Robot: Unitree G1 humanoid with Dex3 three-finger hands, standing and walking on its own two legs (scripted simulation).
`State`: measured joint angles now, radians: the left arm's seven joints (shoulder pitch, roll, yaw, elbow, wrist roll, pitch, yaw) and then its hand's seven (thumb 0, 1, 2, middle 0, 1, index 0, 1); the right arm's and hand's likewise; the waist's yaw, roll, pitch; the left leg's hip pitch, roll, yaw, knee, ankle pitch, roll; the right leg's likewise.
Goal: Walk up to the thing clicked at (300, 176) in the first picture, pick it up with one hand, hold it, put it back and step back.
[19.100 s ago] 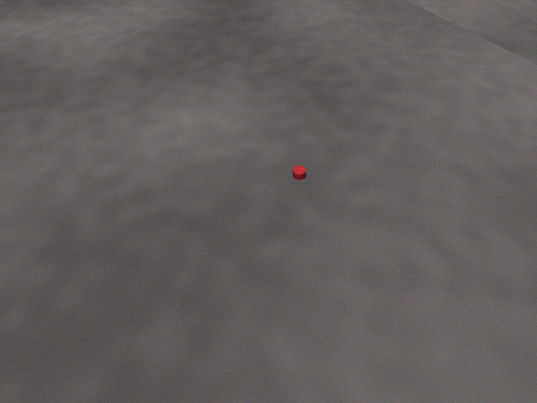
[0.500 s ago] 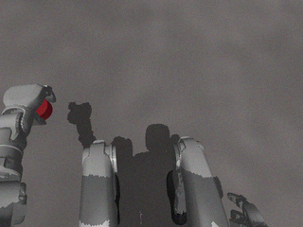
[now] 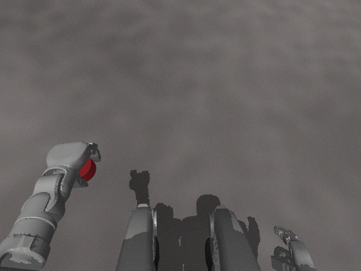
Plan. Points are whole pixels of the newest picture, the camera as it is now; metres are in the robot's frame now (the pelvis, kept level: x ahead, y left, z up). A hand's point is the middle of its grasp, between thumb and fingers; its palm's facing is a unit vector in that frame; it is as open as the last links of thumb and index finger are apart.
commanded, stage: lift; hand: left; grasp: from above
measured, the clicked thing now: (80, 167) +0.36 +0.27 -0.10
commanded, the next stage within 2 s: hold in 0.66 s
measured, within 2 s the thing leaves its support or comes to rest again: neither
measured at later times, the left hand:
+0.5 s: hand (75, 142) +0.36 +0.23 +0.05, palm faces -0.44 -0.09 -0.89, open 8.3 cm
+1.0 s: hand (72, 118) +0.38 +0.22 +0.11, palm faces -0.45 -0.07 -0.89, open 8.3 cm
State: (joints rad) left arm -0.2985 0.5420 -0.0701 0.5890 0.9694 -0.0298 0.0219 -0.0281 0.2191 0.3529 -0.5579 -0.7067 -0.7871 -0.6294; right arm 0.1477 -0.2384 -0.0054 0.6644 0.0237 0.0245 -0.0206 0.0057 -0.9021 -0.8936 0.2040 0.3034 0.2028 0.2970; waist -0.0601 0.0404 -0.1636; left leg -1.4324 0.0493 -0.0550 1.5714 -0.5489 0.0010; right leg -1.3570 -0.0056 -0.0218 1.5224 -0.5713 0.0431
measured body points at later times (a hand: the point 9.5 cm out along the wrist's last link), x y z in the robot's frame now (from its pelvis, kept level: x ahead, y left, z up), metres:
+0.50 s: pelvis +0.04 -0.01 +0.13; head +0.10 -0.01 +0.57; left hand +0.38 +0.23 +0.10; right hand +0.13 -0.27 +0.00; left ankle +0.09 +0.12 -0.55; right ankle +0.08 -0.15 -0.55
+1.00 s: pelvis +0.07 -0.01 +0.17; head +0.10 -0.02 +0.62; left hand +0.40 +0.22 +0.16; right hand +0.18 -0.27 +0.05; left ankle +0.09 +0.12 -0.55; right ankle +0.08 -0.15 -0.55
